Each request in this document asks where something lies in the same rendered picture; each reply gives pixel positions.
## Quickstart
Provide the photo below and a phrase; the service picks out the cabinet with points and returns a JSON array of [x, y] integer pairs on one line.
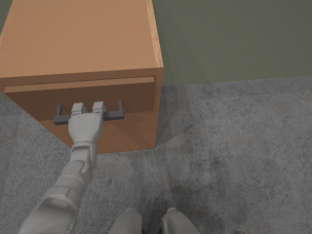
[[47, 41]]

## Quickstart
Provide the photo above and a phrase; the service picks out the right robot shin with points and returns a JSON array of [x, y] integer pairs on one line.
[[169, 211]]

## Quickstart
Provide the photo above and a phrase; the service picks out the drawer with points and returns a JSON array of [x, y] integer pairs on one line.
[[41, 100]]

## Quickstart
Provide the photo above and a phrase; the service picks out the robot left hand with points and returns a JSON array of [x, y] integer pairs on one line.
[[84, 126]]

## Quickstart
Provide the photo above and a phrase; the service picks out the handle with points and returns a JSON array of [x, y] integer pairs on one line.
[[107, 115]]

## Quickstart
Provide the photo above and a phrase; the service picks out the robot left thigh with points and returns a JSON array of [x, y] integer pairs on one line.
[[127, 223]]

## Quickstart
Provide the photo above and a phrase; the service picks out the robot left upper arm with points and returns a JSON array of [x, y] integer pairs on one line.
[[50, 221]]

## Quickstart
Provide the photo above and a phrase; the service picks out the left robot forearm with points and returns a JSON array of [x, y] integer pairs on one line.
[[66, 195]]

